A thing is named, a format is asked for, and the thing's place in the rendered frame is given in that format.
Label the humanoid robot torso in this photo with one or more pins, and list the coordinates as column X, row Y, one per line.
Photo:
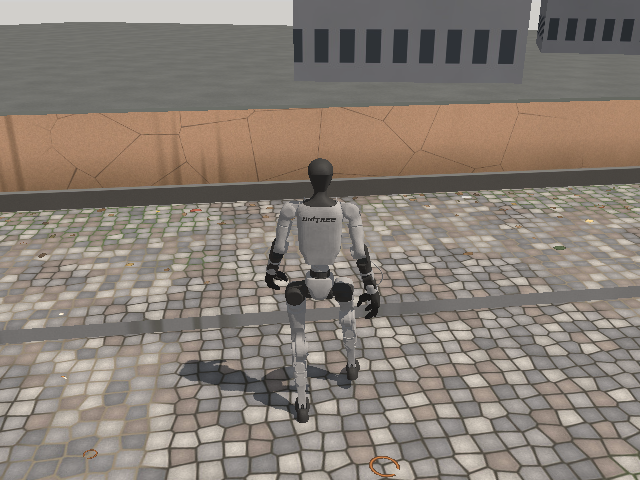
column 319, row 236

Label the left robot forearm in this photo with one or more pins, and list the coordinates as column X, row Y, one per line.
column 274, row 261

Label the right robot forearm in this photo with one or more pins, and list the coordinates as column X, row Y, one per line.
column 366, row 273

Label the left robot hand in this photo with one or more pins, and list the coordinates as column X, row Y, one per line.
column 278, row 276

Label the right robot foot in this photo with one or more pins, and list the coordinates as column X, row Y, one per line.
column 352, row 373

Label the left robot upper arm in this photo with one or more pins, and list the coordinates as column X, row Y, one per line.
column 288, row 212

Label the right robot hand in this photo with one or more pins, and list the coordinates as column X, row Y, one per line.
column 375, row 303

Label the right robot upper arm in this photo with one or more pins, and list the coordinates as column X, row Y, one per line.
column 352, row 213

